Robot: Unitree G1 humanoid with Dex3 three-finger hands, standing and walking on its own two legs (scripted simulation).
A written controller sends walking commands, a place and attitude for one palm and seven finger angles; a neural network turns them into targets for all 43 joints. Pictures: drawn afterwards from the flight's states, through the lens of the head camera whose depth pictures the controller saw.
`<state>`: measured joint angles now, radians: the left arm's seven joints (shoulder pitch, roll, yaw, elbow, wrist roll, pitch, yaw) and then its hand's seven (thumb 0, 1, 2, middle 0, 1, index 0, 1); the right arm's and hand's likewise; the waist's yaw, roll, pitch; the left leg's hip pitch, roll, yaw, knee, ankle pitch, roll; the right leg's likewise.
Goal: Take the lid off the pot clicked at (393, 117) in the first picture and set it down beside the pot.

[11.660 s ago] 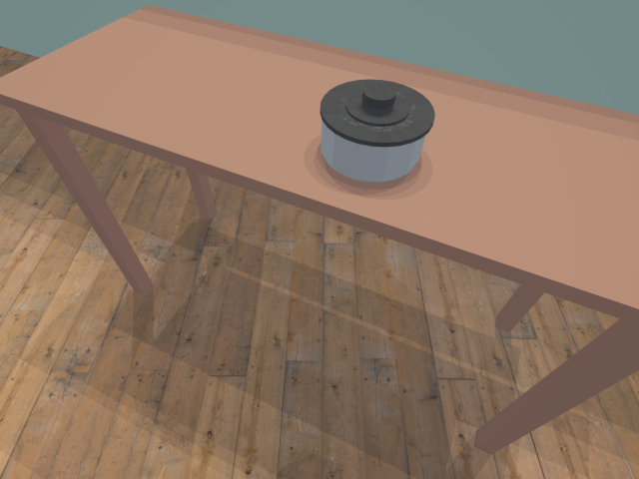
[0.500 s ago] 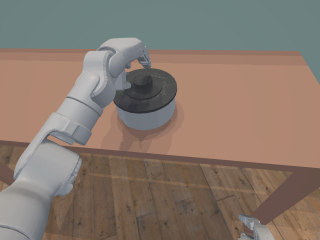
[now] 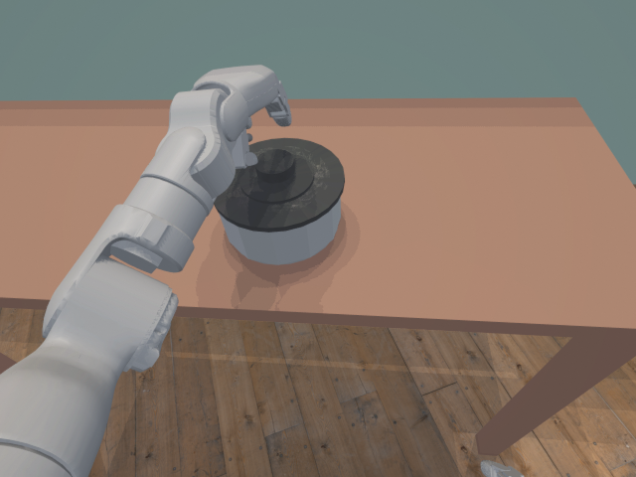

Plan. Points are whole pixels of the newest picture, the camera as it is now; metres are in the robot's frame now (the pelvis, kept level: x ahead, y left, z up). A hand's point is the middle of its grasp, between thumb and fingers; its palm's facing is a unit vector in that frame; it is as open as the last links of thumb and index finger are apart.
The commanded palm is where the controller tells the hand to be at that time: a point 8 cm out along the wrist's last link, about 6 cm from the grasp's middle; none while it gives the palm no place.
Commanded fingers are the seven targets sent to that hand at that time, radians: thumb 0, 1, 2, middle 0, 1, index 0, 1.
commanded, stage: move the open hand above the knob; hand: left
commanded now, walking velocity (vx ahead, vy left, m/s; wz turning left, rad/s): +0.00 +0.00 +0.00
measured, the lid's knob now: (275, 165) +0.48 +0.06 +0.14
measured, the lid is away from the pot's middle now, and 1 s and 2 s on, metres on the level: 0.00 0.00 0.00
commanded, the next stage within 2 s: lower the open fingers around the knob in 0.72 s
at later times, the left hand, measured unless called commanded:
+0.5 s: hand (264, 136) +0.46 +0.06 +0.21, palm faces -0.25 -0.05 -0.97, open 10.4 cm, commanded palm +0.45 +0.07 +0.27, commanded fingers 0.00 -0.39 1.58 -0.83 -0.08 -0.83 -0.08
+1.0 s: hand (253, 147) +0.46 +0.07 +0.19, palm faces -0.30 -0.07 -0.95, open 10.4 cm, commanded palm +0.44 +0.07 +0.26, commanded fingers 0.00 -0.39 1.58 -0.83 -0.08 -0.83 -0.08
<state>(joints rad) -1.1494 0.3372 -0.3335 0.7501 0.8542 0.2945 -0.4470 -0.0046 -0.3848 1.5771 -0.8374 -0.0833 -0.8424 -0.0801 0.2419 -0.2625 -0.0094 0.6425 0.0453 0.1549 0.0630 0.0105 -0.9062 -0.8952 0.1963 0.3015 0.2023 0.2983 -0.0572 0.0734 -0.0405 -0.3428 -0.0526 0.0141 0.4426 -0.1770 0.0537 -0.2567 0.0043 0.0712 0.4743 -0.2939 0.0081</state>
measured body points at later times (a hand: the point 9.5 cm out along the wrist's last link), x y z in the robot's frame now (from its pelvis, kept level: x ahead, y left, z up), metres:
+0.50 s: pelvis +0.00 +0.00 +0.00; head +0.02 -0.03 +0.45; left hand +0.47 +0.06 +0.26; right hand +0.14 -0.23 -0.13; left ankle +0.03 +0.09 -0.74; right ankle -0.03 -0.13 -0.74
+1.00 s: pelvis +0.00 -0.01 +0.00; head +0.03 -0.04 +0.45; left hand +0.47 +0.08 +0.25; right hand +0.14 -0.26 -0.12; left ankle +0.03 +0.09 -0.74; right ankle -0.03 -0.13 -0.74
